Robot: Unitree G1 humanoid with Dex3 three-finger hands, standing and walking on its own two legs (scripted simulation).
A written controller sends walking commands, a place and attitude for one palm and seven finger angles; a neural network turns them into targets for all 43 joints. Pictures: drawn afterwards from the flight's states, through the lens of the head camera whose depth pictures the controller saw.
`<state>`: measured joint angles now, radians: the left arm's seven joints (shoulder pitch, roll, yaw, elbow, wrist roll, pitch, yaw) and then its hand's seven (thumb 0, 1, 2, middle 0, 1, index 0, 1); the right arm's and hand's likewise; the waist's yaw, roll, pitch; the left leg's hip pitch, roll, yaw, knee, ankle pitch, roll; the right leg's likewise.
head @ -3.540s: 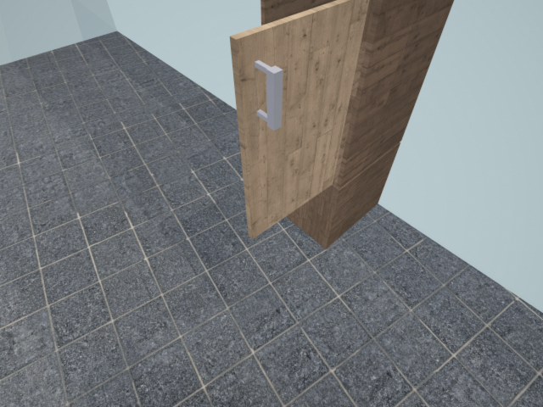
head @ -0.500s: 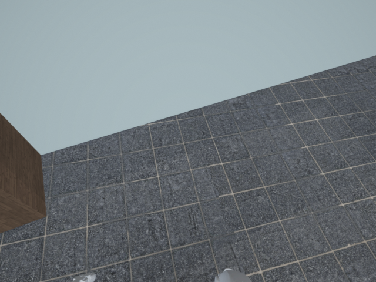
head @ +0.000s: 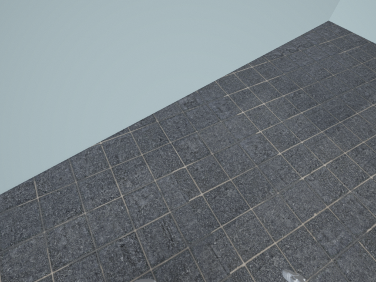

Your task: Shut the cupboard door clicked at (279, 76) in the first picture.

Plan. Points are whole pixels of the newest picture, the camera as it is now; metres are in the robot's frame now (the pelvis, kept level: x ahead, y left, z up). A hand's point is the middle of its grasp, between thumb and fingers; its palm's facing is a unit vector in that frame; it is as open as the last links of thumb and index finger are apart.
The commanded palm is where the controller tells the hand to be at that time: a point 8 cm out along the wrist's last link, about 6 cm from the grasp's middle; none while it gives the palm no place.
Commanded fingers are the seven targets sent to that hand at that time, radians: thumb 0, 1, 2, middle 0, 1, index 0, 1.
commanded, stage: walk around to get in front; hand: left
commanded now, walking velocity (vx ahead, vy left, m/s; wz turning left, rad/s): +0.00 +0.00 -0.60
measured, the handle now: out of the picture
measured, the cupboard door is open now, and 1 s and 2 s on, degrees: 88 88 88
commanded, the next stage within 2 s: walk to a spot facing it in 1.84 s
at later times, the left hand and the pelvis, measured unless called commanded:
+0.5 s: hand (146, 252) +0.19 +0.11 -0.14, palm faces -0.30 -0.91 -0.28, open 7.4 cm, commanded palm none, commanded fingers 0.00 0.90 0.90 -0.20 -0.30 -0.20 -0.30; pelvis +0.03 -0.05 +0.00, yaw -19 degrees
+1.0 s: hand (161, 219) +0.28 +0.09 -0.16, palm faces -0.53 -0.83 -0.16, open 7.4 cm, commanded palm none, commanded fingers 0.00 0.90 0.90 -0.20 -0.30 -0.20 -0.30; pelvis +0.12 -0.05 +0.02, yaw -36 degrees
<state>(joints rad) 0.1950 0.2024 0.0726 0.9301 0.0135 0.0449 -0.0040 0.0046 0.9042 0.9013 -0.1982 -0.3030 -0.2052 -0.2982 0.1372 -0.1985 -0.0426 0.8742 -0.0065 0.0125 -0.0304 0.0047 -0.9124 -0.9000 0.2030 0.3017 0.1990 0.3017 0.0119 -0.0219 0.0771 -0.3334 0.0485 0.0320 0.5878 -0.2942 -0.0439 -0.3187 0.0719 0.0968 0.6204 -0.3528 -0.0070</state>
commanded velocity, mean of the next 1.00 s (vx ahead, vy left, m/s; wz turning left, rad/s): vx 0.10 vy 0.00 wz -0.60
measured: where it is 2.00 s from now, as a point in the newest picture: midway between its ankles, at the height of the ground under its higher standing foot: (266, 241)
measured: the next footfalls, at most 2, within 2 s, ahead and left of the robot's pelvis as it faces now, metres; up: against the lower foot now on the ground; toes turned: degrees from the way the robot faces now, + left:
right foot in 0.36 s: +0.03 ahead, -0.15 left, +0.00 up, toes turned -20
left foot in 0.82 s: +0.16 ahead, +0.04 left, +0.00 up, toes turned -25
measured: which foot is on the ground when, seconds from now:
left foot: down 0.00-0.36, up 0.38-0.80, down 0.82-1.00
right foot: up 0.00-0.34, down 0.36-0.82, up 0.84-1.00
